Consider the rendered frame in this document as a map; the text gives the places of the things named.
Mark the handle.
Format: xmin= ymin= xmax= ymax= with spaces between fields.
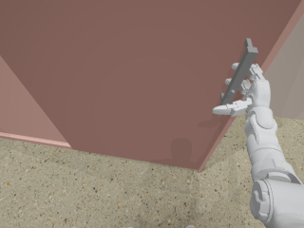
xmin=219 ymin=38 xmax=258 ymax=106

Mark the robot right upper arm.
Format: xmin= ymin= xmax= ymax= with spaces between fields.
xmin=249 ymin=179 xmax=304 ymax=228

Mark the right robot forearm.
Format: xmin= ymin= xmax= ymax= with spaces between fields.
xmin=244 ymin=106 xmax=304 ymax=186

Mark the wardrobe door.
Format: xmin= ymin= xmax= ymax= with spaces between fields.
xmin=0 ymin=0 xmax=300 ymax=170
xmin=0 ymin=56 xmax=67 ymax=143

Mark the robot right hand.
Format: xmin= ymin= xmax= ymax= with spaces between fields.
xmin=212 ymin=63 xmax=271 ymax=117

